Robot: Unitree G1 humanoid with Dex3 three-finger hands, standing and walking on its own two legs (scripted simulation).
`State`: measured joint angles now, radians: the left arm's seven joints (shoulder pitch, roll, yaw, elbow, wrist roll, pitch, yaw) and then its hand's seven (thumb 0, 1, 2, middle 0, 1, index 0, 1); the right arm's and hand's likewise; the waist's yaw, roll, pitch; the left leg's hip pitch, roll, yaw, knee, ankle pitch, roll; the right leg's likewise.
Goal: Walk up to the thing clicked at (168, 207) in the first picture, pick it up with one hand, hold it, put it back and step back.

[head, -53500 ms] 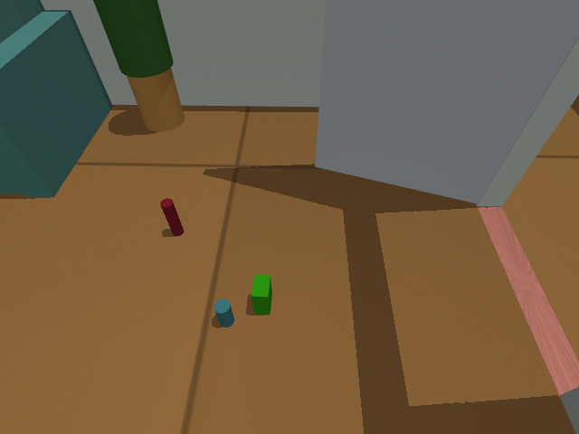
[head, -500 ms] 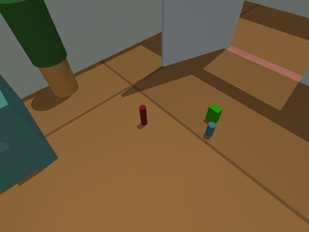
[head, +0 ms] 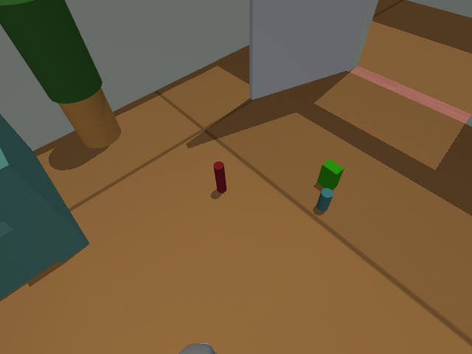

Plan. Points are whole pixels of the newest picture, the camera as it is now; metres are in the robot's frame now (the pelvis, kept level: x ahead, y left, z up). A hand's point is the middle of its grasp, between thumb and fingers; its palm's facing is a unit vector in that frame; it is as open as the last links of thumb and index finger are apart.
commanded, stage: step back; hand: left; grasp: from the side
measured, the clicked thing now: (220, 177) +0.97 +0.16 -0.66
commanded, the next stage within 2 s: stand in 0.30 s
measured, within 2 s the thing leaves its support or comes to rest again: neither
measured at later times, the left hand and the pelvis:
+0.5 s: hand out of the picture +0.12 +0.27 -0.14, palm faces -0.03 -0.94 -0.34, open 7.4 cm; pelvis +0.02 +0.02 +0.01, yaw -1 degrees
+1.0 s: hand out of the picture +0.10 +0.26 -0.14, palm faces -0.05 -0.94 -0.34, open 7.4 cm; pelvis +0.02 +0.01 +0.02, yaw -1 degrees
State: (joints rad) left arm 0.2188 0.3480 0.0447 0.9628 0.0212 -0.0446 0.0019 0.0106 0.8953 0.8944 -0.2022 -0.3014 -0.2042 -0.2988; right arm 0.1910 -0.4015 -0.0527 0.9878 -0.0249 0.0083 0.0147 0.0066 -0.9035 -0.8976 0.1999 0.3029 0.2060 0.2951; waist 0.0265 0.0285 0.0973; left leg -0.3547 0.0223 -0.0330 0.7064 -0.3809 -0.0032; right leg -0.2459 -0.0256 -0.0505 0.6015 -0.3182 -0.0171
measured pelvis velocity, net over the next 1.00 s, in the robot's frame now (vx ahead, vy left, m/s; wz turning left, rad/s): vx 0.02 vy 0.01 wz -0.02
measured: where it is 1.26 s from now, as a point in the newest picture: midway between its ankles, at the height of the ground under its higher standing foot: outside the picture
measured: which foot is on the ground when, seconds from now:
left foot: up 0.00-0.02, down 0.04-1.00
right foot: down 0.00-1.00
